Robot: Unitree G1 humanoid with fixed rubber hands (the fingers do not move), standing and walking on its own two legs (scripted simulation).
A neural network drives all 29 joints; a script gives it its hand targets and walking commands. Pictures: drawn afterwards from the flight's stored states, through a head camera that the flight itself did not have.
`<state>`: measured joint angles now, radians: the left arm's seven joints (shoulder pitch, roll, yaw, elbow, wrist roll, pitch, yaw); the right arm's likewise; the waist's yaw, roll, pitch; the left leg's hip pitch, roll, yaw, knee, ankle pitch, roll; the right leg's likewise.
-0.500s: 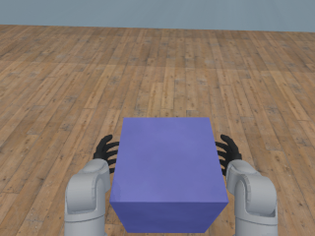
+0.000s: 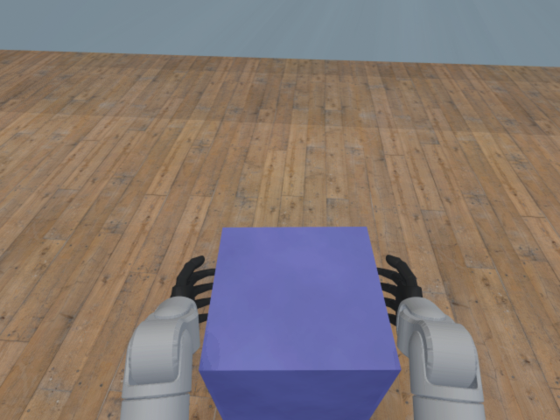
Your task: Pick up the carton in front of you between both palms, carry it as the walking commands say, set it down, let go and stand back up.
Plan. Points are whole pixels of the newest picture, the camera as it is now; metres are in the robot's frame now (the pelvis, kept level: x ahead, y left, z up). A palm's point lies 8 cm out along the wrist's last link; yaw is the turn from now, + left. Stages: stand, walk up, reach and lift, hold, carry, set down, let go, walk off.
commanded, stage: carry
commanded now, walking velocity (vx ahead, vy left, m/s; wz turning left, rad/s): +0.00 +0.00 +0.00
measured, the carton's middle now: (294, 332) +0.26 +0.00 -0.01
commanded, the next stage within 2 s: hold in 1.48 s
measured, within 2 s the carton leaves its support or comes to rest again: neither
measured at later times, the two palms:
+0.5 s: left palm (182, 334) +0.24 +0.15 +0.04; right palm (404, 335) +0.24 -0.15 +0.04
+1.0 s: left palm (186, 345) +0.22 +0.14 +0.04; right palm (415, 346) +0.22 -0.16 +0.04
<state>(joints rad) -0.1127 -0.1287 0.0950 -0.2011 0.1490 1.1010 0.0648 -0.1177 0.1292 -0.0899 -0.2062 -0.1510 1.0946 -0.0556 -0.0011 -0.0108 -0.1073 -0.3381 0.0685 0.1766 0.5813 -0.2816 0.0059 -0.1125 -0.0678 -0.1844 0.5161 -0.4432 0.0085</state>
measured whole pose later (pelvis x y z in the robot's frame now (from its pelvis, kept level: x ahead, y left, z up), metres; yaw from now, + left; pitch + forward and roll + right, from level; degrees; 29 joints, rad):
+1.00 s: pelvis -0.07 -0.01 +0.00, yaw +0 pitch +1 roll +0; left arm -0.21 -0.14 0.17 0.16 0.24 0.75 0.03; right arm -0.21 0.14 -0.17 0.16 -0.24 0.73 -0.01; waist 0.00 0.00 -0.09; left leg -0.39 0.09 0.17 0.52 -0.14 0.01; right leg -0.21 -0.05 -0.19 0.56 -0.37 -0.02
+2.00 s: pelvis -0.08 +0.04 +0.01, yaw -14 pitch -6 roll +0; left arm -0.43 -0.20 0.38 0.41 0.36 0.64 0.01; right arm -0.45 0.17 -0.42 0.50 -0.38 0.57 0.07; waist 0.01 -0.04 0.07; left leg -0.20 -0.03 -0.04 0.46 -0.16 0.00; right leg -0.12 0.01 0.11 0.51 -0.29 0.00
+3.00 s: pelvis -0.12 +0.04 -0.21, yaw -17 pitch +47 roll -3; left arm -0.88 0.01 0.47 0.62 0.23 0.25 -0.01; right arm -0.90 0.09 -0.40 0.66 -0.17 0.21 -0.11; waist 0.07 -0.06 -0.20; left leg -1.93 -0.06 -0.12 1.51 -0.40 -0.06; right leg -1.83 0.15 0.08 1.56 -0.56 0.06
